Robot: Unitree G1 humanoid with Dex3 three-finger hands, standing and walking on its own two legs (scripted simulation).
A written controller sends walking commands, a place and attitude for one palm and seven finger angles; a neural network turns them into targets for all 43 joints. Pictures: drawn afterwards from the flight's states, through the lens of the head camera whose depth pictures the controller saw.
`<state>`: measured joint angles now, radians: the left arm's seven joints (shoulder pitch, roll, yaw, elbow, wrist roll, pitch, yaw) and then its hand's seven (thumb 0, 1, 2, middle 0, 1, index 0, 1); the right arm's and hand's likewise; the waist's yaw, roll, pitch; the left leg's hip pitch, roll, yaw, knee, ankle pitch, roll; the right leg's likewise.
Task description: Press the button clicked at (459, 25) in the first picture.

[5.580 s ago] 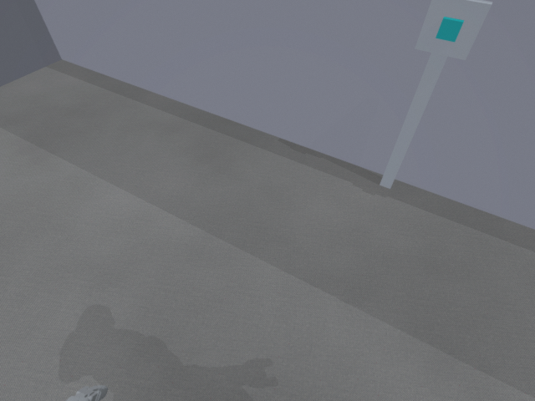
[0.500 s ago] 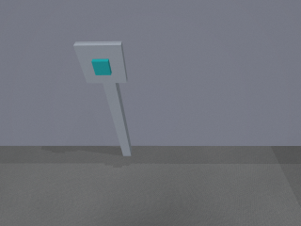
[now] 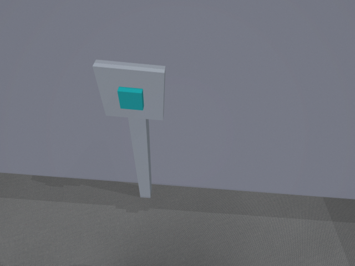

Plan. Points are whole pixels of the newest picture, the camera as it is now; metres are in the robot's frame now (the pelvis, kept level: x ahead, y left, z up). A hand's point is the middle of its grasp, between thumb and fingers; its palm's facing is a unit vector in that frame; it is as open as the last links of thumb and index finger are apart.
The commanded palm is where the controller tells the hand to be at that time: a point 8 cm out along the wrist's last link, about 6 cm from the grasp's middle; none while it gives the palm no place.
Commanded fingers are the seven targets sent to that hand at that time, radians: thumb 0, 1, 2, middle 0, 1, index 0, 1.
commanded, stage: come to a stop and stand still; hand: left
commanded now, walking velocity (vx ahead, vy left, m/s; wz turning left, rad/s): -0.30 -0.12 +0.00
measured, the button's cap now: (131, 98) +0.52 +0.18 +0.05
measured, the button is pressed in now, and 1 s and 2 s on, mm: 0 0 0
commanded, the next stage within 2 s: look again from close up in 1.56 s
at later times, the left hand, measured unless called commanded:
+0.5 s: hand out of the picture +0.08 +0.12 -0.15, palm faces +0.02 -0.96 -0.27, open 7.3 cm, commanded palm none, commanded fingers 0.00 0.90 0.90 -0.20 -0.30 -0.20 -0.30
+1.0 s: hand out of the picture -0.04 +0.16 -0.18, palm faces +0.06 -0.98 -0.18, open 7.4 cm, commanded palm none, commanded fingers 0.00 0.90 0.90 -0.20 -0.30 -0.20 -0.30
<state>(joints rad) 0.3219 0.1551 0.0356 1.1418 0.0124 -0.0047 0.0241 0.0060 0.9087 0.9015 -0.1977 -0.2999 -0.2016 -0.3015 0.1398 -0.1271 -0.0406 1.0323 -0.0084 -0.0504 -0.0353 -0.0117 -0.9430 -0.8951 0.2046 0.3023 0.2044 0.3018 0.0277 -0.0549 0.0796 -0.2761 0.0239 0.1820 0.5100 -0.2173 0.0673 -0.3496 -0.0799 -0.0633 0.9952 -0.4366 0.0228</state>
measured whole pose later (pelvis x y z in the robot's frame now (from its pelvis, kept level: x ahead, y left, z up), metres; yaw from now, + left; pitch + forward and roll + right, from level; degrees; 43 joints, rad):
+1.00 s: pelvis -0.01 -0.01 +0.01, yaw +0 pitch -2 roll +0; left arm 0.30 0.18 0.01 1.15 0.02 0.02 0.02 0.00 0.91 0.90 -0.20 -0.30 -0.20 -0.30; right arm 0.27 -0.14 -0.02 1.11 -0.01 0.01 -0.03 0.01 -0.93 -0.90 0.20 0.30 0.20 0.30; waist 0.04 -0.03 0.02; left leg -0.08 0.01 0.06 0.42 -0.31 0.01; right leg -0.24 -0.08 -0.06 0.44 -0.17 0.04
